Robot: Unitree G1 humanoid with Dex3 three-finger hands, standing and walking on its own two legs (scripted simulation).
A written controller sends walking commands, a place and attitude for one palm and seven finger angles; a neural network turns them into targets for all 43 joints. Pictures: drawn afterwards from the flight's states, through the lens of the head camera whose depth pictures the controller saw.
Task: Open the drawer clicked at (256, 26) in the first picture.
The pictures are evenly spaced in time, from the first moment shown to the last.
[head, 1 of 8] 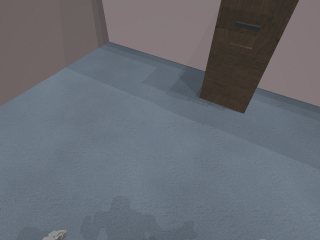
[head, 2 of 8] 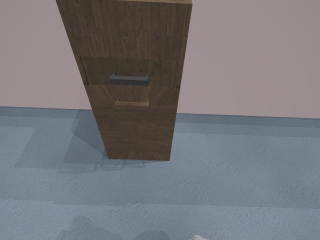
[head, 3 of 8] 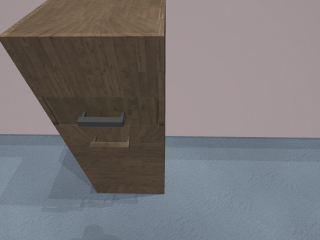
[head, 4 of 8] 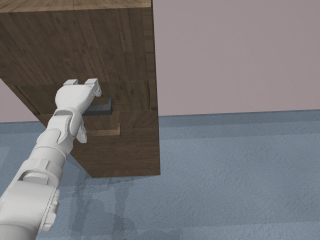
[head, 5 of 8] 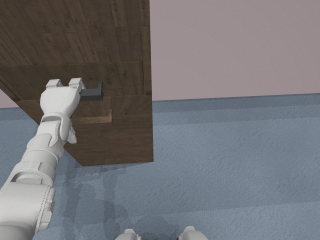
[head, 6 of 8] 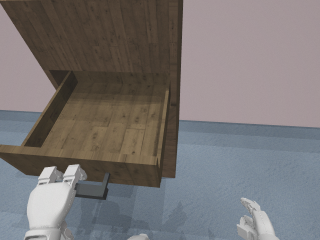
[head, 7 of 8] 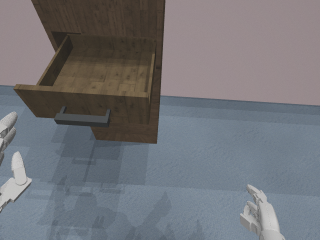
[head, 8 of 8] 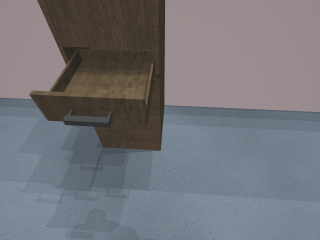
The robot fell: no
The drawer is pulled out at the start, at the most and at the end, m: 0.00 0.30 0.30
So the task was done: yes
